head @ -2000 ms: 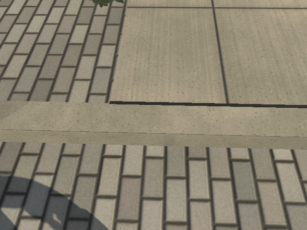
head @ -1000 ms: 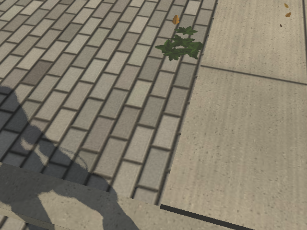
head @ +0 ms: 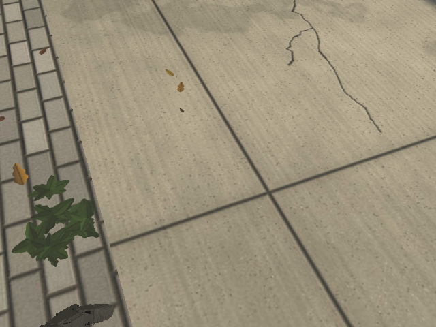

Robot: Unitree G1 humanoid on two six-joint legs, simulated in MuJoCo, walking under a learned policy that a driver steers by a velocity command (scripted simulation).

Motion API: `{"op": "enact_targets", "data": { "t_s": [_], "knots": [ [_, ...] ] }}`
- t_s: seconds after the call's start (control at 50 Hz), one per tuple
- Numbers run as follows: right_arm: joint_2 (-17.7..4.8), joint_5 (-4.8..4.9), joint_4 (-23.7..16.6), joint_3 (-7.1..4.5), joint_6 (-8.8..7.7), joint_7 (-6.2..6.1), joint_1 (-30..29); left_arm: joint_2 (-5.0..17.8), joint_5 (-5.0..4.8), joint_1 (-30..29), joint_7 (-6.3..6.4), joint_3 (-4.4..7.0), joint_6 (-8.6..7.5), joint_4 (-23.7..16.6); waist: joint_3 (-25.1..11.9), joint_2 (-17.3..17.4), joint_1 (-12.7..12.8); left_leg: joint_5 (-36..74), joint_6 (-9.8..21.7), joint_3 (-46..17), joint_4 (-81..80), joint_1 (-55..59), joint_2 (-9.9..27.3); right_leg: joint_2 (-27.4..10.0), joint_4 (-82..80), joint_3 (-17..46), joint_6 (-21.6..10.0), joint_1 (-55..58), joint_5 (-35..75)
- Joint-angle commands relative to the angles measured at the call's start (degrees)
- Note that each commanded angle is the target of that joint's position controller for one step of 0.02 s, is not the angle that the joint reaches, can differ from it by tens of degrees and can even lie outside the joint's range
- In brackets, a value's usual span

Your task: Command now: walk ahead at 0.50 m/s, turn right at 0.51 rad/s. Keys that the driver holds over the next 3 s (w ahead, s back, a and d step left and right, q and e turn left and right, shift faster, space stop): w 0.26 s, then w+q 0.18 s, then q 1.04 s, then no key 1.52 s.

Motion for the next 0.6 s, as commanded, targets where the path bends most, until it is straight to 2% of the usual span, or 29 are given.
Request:
{"op": "enact_targets", "data": {
  "t_s": [0.02,0.06,0.08,0.1,0.12,0.14,0.16,0.18,0.2,0.22,0.24,0.26,0.3,0.36,0.42,0.44,0.5,0.54,0.56,0.58,0.6],
  "knots": [
    [-10.69,0.59,-2.52,-2.65,0.60,0.20,0.49,1.75,-0.05,-9.02,-0.99,0.49,-1.33,-6.15,4.04,5.31,-0.12,42.25,6.27,-5.93,-2.15,5.32,16.77,1.98,-7.02,-3.96,-1.57,-1.82,-4.09],
    [-12.50,1.24,-1.87,-3.00,1.07,0.41,0.95,3.55,0.23,-6.74,-1.04,1.50,-1.38,-6.07,1.90,8.46,2.40,62.06,6.82,-5.02,3.53,6.67,17.00,5.81,-8.34,-6.59,-3.90,5.45,-9.37],
    [-13.84,1.55,-1.66,-3.29,1.31,0.25,0.73,4.94,0.30,-3.06,-0.96,2.32,-1.33,-5.49,-0.12,10.29,5.01,69.45,6.82,-4.87,8.46,7.13,17.22,7.46,-9.51,-6.80,-5.34,10.34,-11.57],
    [-14.43,1.79,-1.64,-3.40,1.54,0.21,-0.21,7.38,0.28,4.06,-0.68,3.76,-1.33,-3.63,-3.69,10.49,9.30,70.30,6.13,-4.33,16.65,5.64,16.23,8.93,-13.91,-6.44,-7.20,19.46,-9.42],
    [-13.73,2.15,-1.74,-3.13,1.31,0.07,-0.93,10.03,0.50,12.37,0.11,5.32,-1.29,-1.22,-7.23,9.75,13.80,63.91,4.77,-3.15,27.13,-2.45,14.39,8.76,-18.86,-4.14,-9.19,34.37,-2.58],
    [-8.63,0.32,-3.37,-1.58,0.63,0.24,-1.15,13.81,1.07,19.46,1.21,6.15,-1.11,0.85,-12.53,1.09,14.54,23.40,3.26,-4.76,45.12,-20.72,10.34,-2.39,-15.15,11.29,-11.97,53.58,2.26],
    [-4.50,1.28,-5.65,0.24,-1.10,1.12,2.91,16.34,1.67,17.11,1.29,5.87,-2.11,-0.06,-20.72,-10.61,8.92,-13.12,0.34,-12.88,64.74,-40.43,-0.63,-17.24,-22.83,44.11,-23.94,66.75,-5.18],
    [-9.43,3.09,-6.63,-1.04,-2.71,1.91,-4.00,11.07,1.79,17.68,1.23,4.53,-2.49,-0.04,-20.35,-1.58,12.52,-10.13,0.82,-22.68,67.93,-44.82,1.77,-16.63,-27.55,41.68,-21.25,63.22,-7.14],
    [-9.66,4.11,-8.36,-1.04,-3.16,2.23,-8.46,9.01,1.52,14.78,1.11,3.83,-2.96,0.29,-12.38,-1.02,11.56,-5.30,1.50,-22.31,65.45,-46.26,3.88,-14.26,-28.15,31.38,-18.59,54.95,-4.07],
    [-8.81,2.93,-8.12,-0.85,-3.08,1.89,-8.94,7.66,1.17,11.69,0.89,3.20,-3.41,0.49,-7.52,2.59,8.52,-1.56,1.34,-21.54,60.63,-44.75,6.34,-11.51,-29.06,24.62,-16.11,46.66,1.35],
    [-8.96,1.65,-7.47,-1.13,-2.67,1.68,-8.36,5.61,1.32,9.66,1.03,2.57,-3.84,0.61,-5.24,2.11,6.91,0.76,0.74,-21.59,56.77,-43.09,7.92,-9.22,-30.00,19.98,-14.92,41.61,4.00],
    [-8.83,1.43,-6.91,-1.34,-2.04,1.96,-6.45,4.85,1.90,8.91,1.21,2.21,-4.14,0.51,-4.17,1.23,5.28,2.76,0.39,-21.67,55.22,-40.29,8.73,-7.81,-31.61,17.33,-14.31,37.43,5.29],
    [-7.28,1.50,-6.10,-1.12,-0.60,2.14,-4.21,5.76,1.93,9.00,1.55,2.41,-4.89,1.38,-3.35,0.91,3.71,4.60,-0.97,-21.22,52.24,-40.10,9.54,-7.74,-34.18,14.11,-14.16,34.17,6.73],
    [-5.36,1.04,-7.30,-0.32,0.60,2.11,-8.74,7.92,2.56,10.71,2.25,2.92,-5.58,3.30,0.23,0.39,4.57,11.42,-2.93,-21.10,45.00,-43.47,10.04,-7.10,-36.58,7.31,-12.84,30.25,9.53],
    [-4.53,1.09,-8.38,0.23,0.34,2.73,-14.15,8.41,2.56,11.50,2.87,2.84,-5.63,4.22,1.61,-0.88,6.94,23.23,-2.43,-19.79,31.82,-41.28,8.07,-4.53,-37.13,0.37,-9.63,29.51,7.60],
    [-4.08,1.06,-8.89,0.47,0.15,3.05,-16.31,8.97,2.42,12.17,3.01,2.94,-5.66,4.57,1.93,-0.79,7.92,26.06,-2.06,-18.78,27.93,-40.32,7.19,-4.70,-37.47,-0.65,-8.96,30.10,6.59],
    [-3.76,0.82,-10.54,0.62,-0.45,4.31,-20.01,9.80,2.01,14.15,3.51,3.12,-4.92,6.08,2.45,-0.61,9.55,28.21,-0.67,-16.78,20.00,-39.09,4.67,-6.39,-33.86,-2.80,-7.49,35.64,15.65],
    [-5.13,0.74,-11.64,-0.04,-0.63,5.33,-19.63,10.92,1.63,13.28,4.27,3.50,-3.85,6.20,1.01,-2.33,8.42,24.73,0.73,-15.88,17.64,-38.83,2.96,-7.85,-29.03,-3.47,-5.77,40.81,23.32],
    [-6.51,0.42,-11.67,-0.71,-0.60,5.74,-17.53,11.65,1.40,12.23,4.82,3.77,-3.33,5.79,-0.78,-3.46,6.99,21.45,1.61,-14.86,17.21,-36.72,1.40,-8.17,-25.25,-3.67,-4.69,42.89,29.80],
    [-8.32,0.15,-11.01,-1.60,-0.42,5.89,-13.36,12.29,1.29,11.13,5.35,4.01,-2.77,5.35,-3.35,-4.48,4.77,19.15,2.43,-13.83,16.59,-32.36,-0.43,-7.81,-19.81,-4.07,-3.31,43.94,35.10],
    [-10.39,0.00,-9.10,-2.83,-0.29,5.74,-5.76,12.13,1.28,9.61,5.75,3.97,-2.21,4.80,-6.81,-3.62,0.70,20.75,3.66,-12.90,13.69,-23.30,-2.80,-5.91,-9.74,-5.63,-1.45,42.11,36.26]
  ]
}}
Next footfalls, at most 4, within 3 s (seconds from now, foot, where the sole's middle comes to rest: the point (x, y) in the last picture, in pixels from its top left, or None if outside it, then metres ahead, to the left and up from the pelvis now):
0.12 right None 0.24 -0.11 -0.77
0.62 left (170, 299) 0.58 0.11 -0.77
1.10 right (238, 282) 0.62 -0.11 -0.77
1.48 left None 0.47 0.12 -0.77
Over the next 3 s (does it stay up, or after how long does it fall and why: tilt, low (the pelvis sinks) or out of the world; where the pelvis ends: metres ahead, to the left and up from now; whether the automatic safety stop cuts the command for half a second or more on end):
stays up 0.51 -0.02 0.00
